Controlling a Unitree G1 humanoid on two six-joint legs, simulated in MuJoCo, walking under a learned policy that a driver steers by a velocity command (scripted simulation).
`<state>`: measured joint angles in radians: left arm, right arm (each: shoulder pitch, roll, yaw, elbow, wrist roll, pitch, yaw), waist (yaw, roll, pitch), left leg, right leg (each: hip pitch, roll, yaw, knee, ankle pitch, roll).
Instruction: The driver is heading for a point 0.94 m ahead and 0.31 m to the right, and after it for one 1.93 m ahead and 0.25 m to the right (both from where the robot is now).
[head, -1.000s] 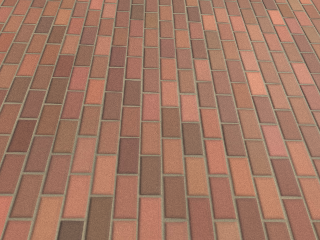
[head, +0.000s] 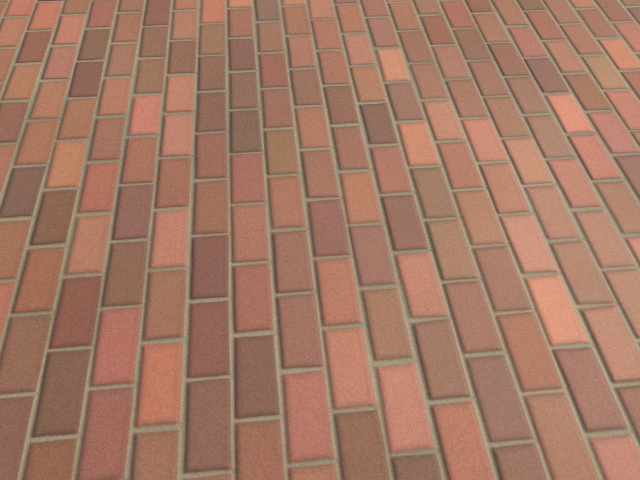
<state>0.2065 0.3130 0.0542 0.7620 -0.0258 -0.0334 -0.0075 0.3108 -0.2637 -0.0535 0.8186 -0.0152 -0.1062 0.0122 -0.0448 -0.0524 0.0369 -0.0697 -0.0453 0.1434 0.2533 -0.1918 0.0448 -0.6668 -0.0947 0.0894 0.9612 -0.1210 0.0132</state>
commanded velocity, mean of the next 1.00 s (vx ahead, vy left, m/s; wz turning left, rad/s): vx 0.50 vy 0.00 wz -0.50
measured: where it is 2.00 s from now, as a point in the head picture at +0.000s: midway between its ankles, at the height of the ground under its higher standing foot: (480, 258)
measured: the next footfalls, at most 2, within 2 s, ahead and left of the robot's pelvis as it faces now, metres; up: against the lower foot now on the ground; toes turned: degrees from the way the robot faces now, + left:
right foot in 0.24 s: +0.30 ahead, -0.14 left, +0.00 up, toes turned -10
left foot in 0.74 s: +0.63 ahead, -0.04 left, +0.00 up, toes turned -30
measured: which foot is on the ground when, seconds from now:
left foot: down 0.00-0.26, up 0.28-0.72, down 0.74-1.00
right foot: up 0.00-0.22, down 0.24-0.76, up 0.78-1.00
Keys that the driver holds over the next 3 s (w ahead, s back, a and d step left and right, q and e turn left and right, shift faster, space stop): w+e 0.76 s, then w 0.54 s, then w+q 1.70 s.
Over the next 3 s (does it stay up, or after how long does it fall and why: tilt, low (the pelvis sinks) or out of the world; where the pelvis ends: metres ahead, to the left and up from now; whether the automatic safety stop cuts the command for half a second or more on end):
stays up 1.53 -0.39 0.00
